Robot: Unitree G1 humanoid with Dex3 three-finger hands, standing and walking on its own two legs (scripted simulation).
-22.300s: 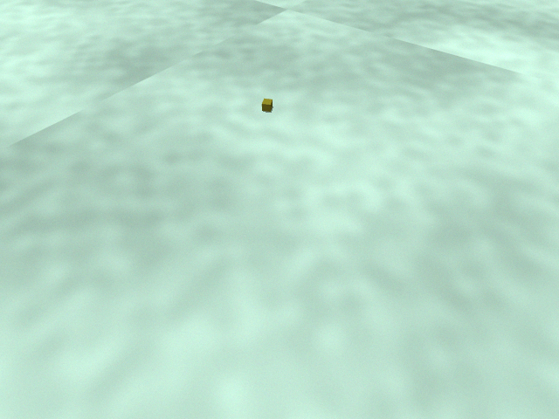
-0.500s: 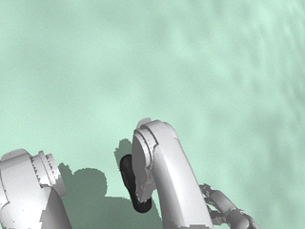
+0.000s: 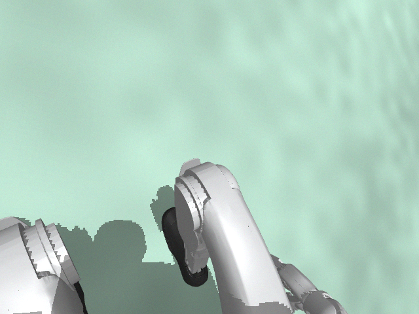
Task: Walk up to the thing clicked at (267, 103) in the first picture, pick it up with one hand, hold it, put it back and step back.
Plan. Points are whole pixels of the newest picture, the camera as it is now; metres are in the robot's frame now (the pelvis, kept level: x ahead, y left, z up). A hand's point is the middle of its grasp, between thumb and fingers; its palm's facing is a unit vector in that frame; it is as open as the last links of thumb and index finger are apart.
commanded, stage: rest palm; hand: left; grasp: from above
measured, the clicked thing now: out of the picture +0.46 +0.36 -0.27
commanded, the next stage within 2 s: close in 0.16 s
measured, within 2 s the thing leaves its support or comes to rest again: neither
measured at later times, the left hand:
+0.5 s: hand out of the picture +0.44 +0.36 -0.24, palm faces -0.46 -0.08 -0.89, open 14.0 cm
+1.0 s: hand out of the picture +0.44 +0.36 -0.24, palm faces -0.46 -0.11 -0.88, open 13.0 cm
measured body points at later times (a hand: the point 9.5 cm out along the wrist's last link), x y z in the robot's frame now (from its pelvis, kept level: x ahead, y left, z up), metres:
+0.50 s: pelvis -0.01 +0.00 +0.00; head +0.26 +0.15 +0.33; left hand +0.46 +0.36 -0.18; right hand +0.08 -0.26 -0.05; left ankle +0.06 +0.13 -0.27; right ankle +0.11 -0.13 -0.26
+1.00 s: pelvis -0.01 +0.00 +0.00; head +0.26 +0.15 +0.32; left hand +0.46 +0.36 -0.19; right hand +0.08 -0.26 -0.05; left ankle +0.06 +0.13 -0.27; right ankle +0.11 -0.13 -0.26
